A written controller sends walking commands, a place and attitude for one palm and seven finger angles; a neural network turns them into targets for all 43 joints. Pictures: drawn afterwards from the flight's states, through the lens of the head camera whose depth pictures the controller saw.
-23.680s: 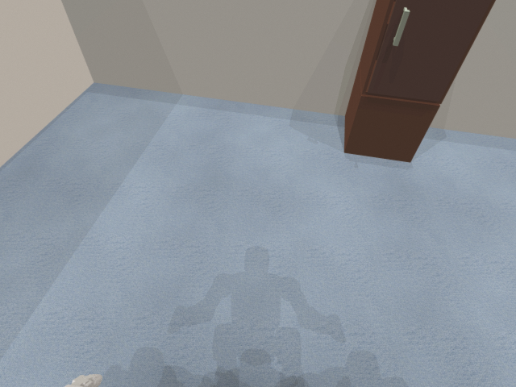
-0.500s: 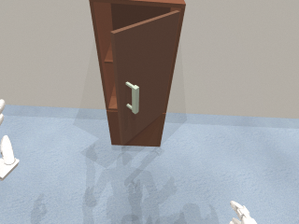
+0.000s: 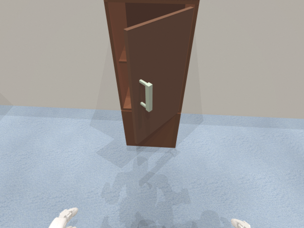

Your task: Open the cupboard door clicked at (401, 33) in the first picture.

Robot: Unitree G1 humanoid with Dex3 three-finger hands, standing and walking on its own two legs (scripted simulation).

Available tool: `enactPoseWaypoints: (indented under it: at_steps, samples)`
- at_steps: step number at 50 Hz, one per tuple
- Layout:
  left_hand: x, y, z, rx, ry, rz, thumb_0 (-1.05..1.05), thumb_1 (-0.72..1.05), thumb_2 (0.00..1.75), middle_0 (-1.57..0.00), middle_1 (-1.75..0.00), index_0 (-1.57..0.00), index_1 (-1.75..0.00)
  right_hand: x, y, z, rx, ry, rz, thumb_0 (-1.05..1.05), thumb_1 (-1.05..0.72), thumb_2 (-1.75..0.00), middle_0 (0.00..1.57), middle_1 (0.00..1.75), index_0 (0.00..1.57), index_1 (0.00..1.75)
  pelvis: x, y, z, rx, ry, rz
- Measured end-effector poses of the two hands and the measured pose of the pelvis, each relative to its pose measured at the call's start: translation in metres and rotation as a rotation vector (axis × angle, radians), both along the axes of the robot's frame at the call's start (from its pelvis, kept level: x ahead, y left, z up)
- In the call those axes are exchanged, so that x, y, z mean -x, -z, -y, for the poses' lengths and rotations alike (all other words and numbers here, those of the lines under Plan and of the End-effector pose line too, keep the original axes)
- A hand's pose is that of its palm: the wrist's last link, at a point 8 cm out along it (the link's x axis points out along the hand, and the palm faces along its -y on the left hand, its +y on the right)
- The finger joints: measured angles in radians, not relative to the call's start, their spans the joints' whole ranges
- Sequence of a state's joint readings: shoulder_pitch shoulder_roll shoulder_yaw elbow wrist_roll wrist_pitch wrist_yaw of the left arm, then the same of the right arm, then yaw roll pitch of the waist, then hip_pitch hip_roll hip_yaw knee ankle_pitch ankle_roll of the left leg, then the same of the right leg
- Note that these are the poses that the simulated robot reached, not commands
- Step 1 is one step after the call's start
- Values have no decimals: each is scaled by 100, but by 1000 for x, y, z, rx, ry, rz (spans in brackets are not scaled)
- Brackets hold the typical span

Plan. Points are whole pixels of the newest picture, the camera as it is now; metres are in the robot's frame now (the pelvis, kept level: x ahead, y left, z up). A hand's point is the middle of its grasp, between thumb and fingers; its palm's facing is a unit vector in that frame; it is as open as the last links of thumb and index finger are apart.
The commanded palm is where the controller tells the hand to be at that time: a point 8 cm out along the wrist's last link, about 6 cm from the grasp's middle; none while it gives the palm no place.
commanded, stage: let the arm hang, fingers relaxed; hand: left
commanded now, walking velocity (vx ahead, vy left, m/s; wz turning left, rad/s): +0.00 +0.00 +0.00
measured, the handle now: (145, 95) +0.62 +0.04 +0.00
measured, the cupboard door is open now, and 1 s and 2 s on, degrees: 49 49 49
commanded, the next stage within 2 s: look to check the result in 0.88 s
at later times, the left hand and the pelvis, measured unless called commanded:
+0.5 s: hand out of the picture -0.05 +0.21 -0.15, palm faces +0.02 -0.95 -0.31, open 7.4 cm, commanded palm none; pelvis +0.02 -0.02 +0.01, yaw +0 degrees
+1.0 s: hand out of the picture +0.11 +0.17 -0.15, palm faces -0.03 -0.97 -0.26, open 7.3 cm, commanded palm none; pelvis +0.05 -0.03 +0.02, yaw -1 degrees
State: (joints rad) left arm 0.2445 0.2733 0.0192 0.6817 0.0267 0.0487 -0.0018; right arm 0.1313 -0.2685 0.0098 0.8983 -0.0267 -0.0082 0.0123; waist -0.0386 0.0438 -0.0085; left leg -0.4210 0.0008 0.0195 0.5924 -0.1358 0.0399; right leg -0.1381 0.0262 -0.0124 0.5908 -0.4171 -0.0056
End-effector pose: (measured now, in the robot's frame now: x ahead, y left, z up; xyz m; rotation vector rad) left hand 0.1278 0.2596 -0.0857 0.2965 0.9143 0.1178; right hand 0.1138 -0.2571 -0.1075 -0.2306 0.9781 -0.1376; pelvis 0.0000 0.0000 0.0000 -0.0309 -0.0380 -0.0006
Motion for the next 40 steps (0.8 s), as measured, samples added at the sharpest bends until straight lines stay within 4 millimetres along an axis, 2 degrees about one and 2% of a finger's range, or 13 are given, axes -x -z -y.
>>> enactPoseWaypoints:
  at_steps: [3, 6, 9, 12, 15, 17, 20, 23, 28, 34, 37, 40]
  samples:
    - [55, 44, 28, 106, -29, -247, 1, 91, 90, -20, -29, -20, -30, 33, 1, 11, 43, 39, -126, 0, -90, -90, 20, 30, 20, 30, -2, -2, 1, -7, 1, 2]
    - [112, 60, 44, 162, -90, -431, 1, 93, 90, -20, -30, -20, -30, 69, 1, 18, 73, 66, -271, 0, -91, -90, 20, 30, 20, 30, -3, -6, 3, -15, -1, -12]
    - [164, 58, 48, 174, -157, -569, 1, 93, 90, -20, -30, -20, -30, 98, 0, 23, 82, 88, -393, 0, -91, -90, 20, 30, 20, 30, -4, -10, 7, -18, -7, -23]
    - [205, 48, 44, 149, -212, -675, 1, 92, 90, -20, -30, -20, -30, 115, 2, 25, 76, 108, -463, 0, -91, -90, 20, 30, 20, 30, -6, -13, 9, -14, -12, -22]
    - [229, 37, 35, 105, -247, -742, 1, 92, 90, -20, -30, -20, -30, 120, 6, 24, 59, 123, -484, 0, -91, -90, 20, 30, 20, 30, -8, -14, 12, -11, -12, -14]
    - [235, 32, 28, 74, -259, -759, 1, 92, 90, -20, -30, -20, -30, 118, 10, 22, 43, 126, -481, 0, -91, -90, 20, 30, 20, 30, -9, -14, 13, -11, -12, -8]
    - [227, 27, 18, 31, -264, -741, 1, 91, 90, -20, -30, -20, -30, 110, 17, 18, 15, 122, -458, 0, -91, -90, 20, 30, 20, 30, -11, -14, 15, -14, -10, -2]
    - [203, 25, 10, -1, -255, -677, 1, 91, 90, -20, -30, -20, -30, 96, 22, 15, -11, 111, -424, 0, -91, -90, 20, 30, 20, 30, -13, -14, 17, -18, -9, 2]
    - [144, 26, 6, -26, -215, -524, 0, 91, 90, -20, -29, -20, -30, 68, 26, 14, -37, 95, -354, 0, -91, -90, 20, 30, 20, 30, -19, -14, 20, -26, -7, 9]
    - [69, 24, 16, -16, -151, -354, 0, 91, 90, -20, -29, -20, -30, 40, 21, 21, -34, 86, -285, 0, -91, -90, 20, 30, 20, 30, -27, -15, 25, -34, -2, 10]
    - [41, 23, 24, -4, -123, -299, 0, 91, 90, -20, -29, -20, -30, 32, 18, 26, -24, 90, -268, 0, -91, -90, 20, 30, 20, 30, -31, -15, 27, -36, 2, 8]
    - [22, 24, 31, 10, -103, -269, 0, 91, 90, -20, -29, -20, -30, 28, 15, 31, -11, 98, -263, 0, -91, -90, 20, 30, 20, 30, -35, -16, 29, -37, 7, 5]
